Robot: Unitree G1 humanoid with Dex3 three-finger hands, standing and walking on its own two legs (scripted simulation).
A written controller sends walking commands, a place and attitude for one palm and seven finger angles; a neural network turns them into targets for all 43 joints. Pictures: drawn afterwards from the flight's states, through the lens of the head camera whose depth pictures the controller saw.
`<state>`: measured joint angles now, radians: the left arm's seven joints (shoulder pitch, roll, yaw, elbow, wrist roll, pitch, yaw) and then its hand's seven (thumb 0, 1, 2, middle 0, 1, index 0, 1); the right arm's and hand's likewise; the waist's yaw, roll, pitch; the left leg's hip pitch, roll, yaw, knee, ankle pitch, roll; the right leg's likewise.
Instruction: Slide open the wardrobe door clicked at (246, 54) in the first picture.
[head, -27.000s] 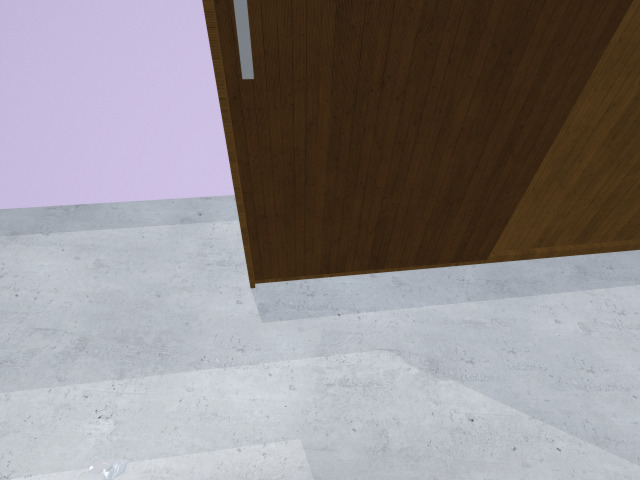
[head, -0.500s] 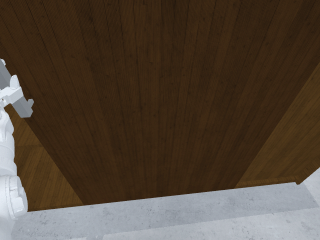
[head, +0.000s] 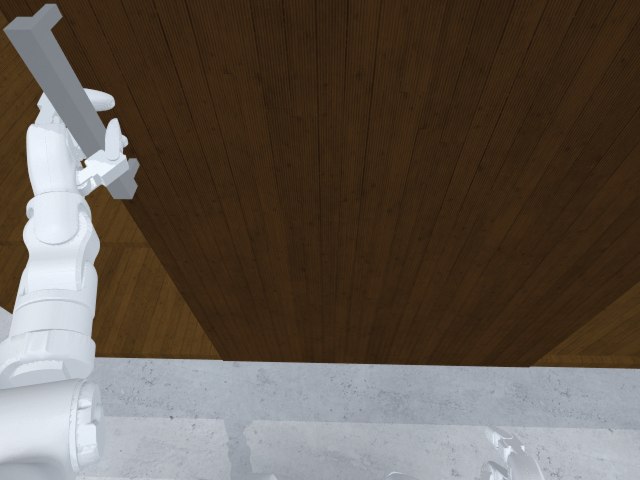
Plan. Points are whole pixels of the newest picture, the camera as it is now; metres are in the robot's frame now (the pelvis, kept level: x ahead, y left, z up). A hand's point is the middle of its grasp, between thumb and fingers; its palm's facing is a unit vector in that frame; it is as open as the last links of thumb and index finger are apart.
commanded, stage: stop walking and hold the door there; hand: left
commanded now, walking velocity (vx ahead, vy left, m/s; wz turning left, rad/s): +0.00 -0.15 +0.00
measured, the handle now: (92, 113) +0.45 +0.31 +0.20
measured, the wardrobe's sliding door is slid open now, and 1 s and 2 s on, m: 0.44 0.44 0.44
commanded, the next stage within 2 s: loosen the grip on the handle in 0.70 s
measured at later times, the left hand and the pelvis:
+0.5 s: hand (116, 157) +0.41 +0.28 +0.17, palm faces +0.33 -0.93 -0.14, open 5.8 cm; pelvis -0.02 +0.04 +0.01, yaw -1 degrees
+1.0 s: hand (107, 146) +0.42 +0.28 +0.18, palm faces +0.37 -0.92 -0.12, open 7.5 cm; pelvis -0.02 +0.02 +0.01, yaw +1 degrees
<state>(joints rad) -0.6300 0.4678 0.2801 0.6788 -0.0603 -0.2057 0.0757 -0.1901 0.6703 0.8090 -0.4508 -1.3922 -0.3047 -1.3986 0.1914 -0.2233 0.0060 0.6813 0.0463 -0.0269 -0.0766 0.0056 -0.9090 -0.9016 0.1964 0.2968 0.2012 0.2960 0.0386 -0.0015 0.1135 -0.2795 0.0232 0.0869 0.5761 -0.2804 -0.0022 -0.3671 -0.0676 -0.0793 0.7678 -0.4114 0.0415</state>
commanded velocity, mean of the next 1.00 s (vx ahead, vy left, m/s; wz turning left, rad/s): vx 0.00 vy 0.00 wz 0.00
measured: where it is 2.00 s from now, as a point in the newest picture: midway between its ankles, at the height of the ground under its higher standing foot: outside the picture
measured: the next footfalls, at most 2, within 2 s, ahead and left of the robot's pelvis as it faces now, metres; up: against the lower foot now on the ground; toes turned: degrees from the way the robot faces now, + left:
right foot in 0.04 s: +0.06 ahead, -0.08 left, +0.00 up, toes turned -4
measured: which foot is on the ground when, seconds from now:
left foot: down 0.00-1.00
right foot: up 0.00-0.02, down 0.04-1.00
